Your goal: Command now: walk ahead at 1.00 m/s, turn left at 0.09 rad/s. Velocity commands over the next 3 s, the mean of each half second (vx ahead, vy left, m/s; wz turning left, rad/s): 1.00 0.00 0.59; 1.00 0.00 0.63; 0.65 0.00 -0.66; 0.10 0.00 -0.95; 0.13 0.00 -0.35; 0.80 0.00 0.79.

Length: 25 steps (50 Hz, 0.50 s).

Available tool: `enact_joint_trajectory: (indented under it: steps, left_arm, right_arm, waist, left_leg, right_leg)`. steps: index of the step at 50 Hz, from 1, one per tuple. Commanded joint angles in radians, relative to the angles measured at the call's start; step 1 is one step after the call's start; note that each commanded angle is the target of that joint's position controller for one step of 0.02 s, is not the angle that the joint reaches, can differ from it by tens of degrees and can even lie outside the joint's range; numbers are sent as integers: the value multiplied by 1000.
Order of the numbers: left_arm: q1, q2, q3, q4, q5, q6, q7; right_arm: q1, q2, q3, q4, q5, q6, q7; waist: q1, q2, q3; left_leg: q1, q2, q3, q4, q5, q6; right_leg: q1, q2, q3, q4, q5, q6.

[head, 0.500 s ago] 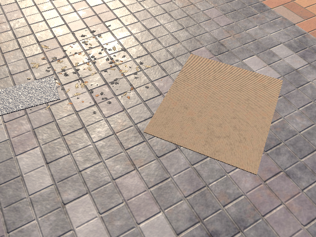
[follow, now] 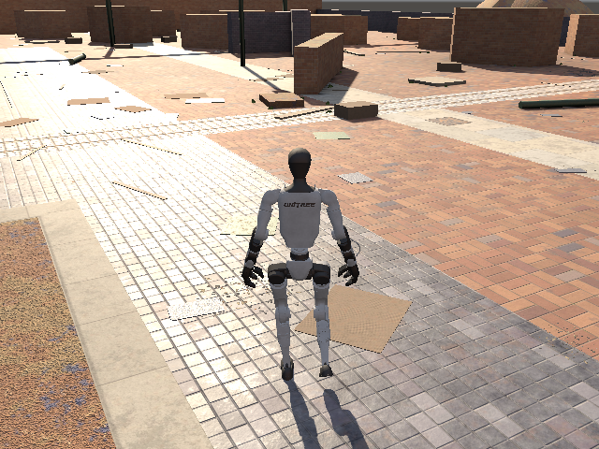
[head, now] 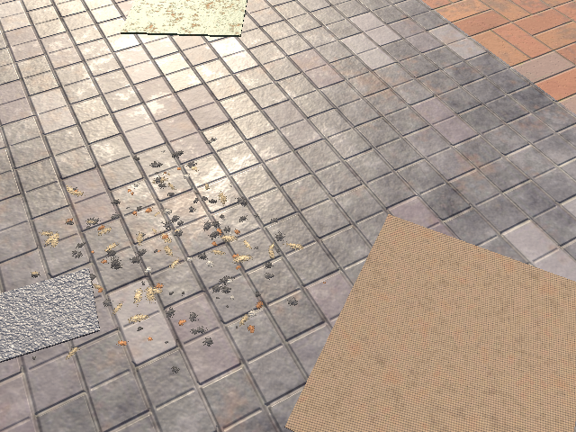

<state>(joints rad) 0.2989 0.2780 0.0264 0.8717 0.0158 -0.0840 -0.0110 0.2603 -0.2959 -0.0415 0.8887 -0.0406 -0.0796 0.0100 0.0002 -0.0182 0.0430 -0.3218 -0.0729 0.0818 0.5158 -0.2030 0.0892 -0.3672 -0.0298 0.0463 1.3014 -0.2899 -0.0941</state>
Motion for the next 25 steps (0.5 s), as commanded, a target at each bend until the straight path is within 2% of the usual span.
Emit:
enact_joint_trajectory:
  steps: [1,2,3,4,6,7,9,11,12,13,14,15,16,17,18,19,21,23,25]
  left_arm:
    - [1,35,-3,-90,30,19,-23]
    - [-60,28,-8,-121,40,25,-30]
    - [-138,33,-13,-153,45,27,-34]
    - [-210,35,-20,-189,45,24,-39]
    - [-300,31,-34,-223,31,11,-51]
    - [-323,31,-38,-226,21,6,-57]
    - [-349,59,-31,-231,9,6,-49]
    - [-350,98,-18,-239,15,5,-30]
    - [-282,126,-5,-224,18,2,-17]
    - [-126,160,13,-180,16,-2,-1]
    - [73,198,34,-129,20,-3,18]
    - [265,282,61,-109,50,-4,41]
    - [182,342,74,-124,66,0,29]
    - [74,243,70,-145,52,7,20]
    - [4,148,49,-148,45,3,18]
    - [-7,107,42,-128,48,0,16]
    - [24,65,29,-78,38,-11,16]
    - [46,36,23,-38,9,-28,5]
    - [34,34,23,-25,3,-43,-2]
  right_arm:
    - [99,-32,-6,12,21,-30,-7]
    - [117,-41,-8,26,35,-36,-6]
    - [130,-50,-10,30,36,-39,-5]
    - [141,-66,-15,30,36,-42,-5]
    - [128,-92,-27,23,40,-47,-3]
    - [140,-119,-36,24,46,-51,-2]
    - [171,-156,-47,31,54,-55,1]
    - [201,-173,-51,41,52,-46,-1]
    - [209,-195,-56,44,45,-41,-5]
    - [196,-222,-62,42,30,-33,-7]
    - [159,-224,-65,31,22,-28,-8]
    - [160,-105,-40,-5,14,-31,-8]
    - [279,16,-14,-71,85,-33,-4]
    - [198,-74,-23,-54,62,-18,-17]
    - [113,-88,-27,-56,49,-8,-13]
    - [74,-75,-26,-57,42,2,-5]
    - [43,-25,-21,-81,15,33,18]
    - [-26,15,-12,-130,14,63,36]
    - [-124,23,1,-191,10,72,54]
  waist:
    - [30,66,-19]
    - [34,75,27]
    - [23,58,67]
    - [15,56,100]
    - [9,38,123]
    - [-2,35,111]
    - [-16,40,91]
    - [-17,41,44]
    - [14,62,-22]
    - [88,71,-122]
    - [192,67,-214]
    - [237,-55,-362]
    - [95,-415,-508]
    - [86,-235,-358]
    - [82,-107,-202]
    - [68,-23,-119]
    - [24,-57,-52]
    - [-1,-64,-6]
    - [-18,-69,36]
  left_leg:
    - [157,248,-384,-343,-54,140]
    - [126,235,-365,-382,-60,153]
    - [93,211,-339,-426,-46,164]
    - [63,197,-317,-457,4,175]
    - [-16,148,-252,-482,118,156]
    - [-35,149,-248,-509,184,149]
    - [61,187,-271,-515,332,137]
    - [232,197,-269,-401,565,111]
    - [291,199,-269,-275,730,91]
    - [288,183,-259,-65,806,73]
    - [161,138,-249,203,700,58]
    - [-14,78,-211,583,319,56]
    - [-295,-37,-187,890,-248,33]
    - [-407,48,-189,945,-171,50]
    - [-435,101,-169,902,-82,45]
    - [-405,134,-161,860,-54,39]
    - [-364,175,-157,816,-54,25]
    - [-412,204,-140,789,-35,20]
    - [-437,210,-104,709,61,17]
  right_leg:
    - [-250,-95,34,-63,0,26]
    - [-293,-116,10,-125,1,47]
    - [-321,-122,-24,-198,44,66]
    - [-327,-123,-44,-304,115,84]
    - [-190,-96,-69,-562,298,101]
    - [-90,-67,-92,-641,378,100]
    - [-22,-39,-93,-705,469,89]
    - [-4,-6,-93,-760,397,68]
    - [79,23,-88,-766,312,56]
    - [241,50,-90,-755,206,45]
    - [471,-1,-65,-738,146,41]
    - [685,-244,183,-729,-211,37]
    - [827,-480,768,-1006,-473,-49]
    - [705,-432,738,-1066,-539,-46]
    - [567,-388,527,-1039,-398,-39]
    - [446,-351,380,-1046,-187,-32]
    - [312,-303,179,-1069,-8,-7]
    - [280,-283,37,-1106,109,21]
    - [239,-261,-99,-1143,265,32]
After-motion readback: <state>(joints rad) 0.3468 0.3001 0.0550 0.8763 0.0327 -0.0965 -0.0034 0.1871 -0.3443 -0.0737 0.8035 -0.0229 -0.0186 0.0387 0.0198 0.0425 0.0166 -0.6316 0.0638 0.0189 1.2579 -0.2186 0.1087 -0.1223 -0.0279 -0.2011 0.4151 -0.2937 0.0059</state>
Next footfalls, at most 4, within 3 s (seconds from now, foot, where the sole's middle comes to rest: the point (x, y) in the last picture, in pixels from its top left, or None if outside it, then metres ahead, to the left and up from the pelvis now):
0.28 right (356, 410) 0.52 -0.12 -0.77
0.74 left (225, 286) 0.85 0.20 -0.77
1.18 right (180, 168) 1.29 0.37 -0.77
1.56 left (119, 124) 1.50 0.61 -0.77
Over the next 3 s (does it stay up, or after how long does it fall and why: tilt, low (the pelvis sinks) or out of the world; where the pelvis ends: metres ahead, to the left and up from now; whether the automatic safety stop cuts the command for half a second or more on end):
stays up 1.67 0.42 -0.02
